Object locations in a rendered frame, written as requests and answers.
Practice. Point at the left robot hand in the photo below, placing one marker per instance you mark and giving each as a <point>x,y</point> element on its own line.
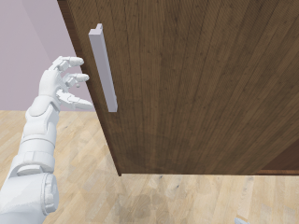
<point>51,83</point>

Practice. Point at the left robot upper arm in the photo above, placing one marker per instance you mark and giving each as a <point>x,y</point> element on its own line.
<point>29,199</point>

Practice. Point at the handle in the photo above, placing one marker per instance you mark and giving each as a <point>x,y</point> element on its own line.
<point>100,55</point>

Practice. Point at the wardrobe door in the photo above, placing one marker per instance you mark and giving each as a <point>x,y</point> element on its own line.
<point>203,87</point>
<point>287,160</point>

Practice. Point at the robot left forearm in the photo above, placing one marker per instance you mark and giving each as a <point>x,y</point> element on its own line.
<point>38,140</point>

